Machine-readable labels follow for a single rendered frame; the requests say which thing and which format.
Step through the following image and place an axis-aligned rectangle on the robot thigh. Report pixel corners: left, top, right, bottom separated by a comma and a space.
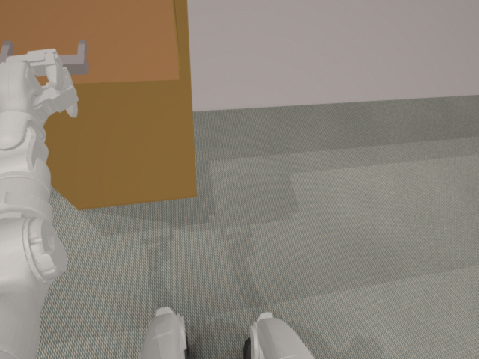
138, 313, 186, 359
250, 318, 314, 359

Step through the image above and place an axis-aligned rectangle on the cabinet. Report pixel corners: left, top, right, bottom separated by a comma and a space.
41, 0, 197, 210

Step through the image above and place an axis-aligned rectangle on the robot right thigh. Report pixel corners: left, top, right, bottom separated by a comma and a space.
250, 318, 314, 359

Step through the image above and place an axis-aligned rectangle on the left robot forearm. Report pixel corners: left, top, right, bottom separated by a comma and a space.
0, 111, 53, 224

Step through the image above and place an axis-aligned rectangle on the left robot hand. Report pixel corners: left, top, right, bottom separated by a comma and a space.
0, 49, 79, 126

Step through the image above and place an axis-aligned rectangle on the robot left thigh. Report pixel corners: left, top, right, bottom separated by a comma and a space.
138, 313, 186, 359

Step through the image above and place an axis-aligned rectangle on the robot left upper arm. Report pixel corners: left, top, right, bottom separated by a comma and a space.
0, 217, 67, 359

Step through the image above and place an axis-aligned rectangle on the drawer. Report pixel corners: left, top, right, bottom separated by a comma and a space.
0, 0, 180, 85

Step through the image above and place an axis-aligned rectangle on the handle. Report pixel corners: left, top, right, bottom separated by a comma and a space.
0, 40, 89, 76

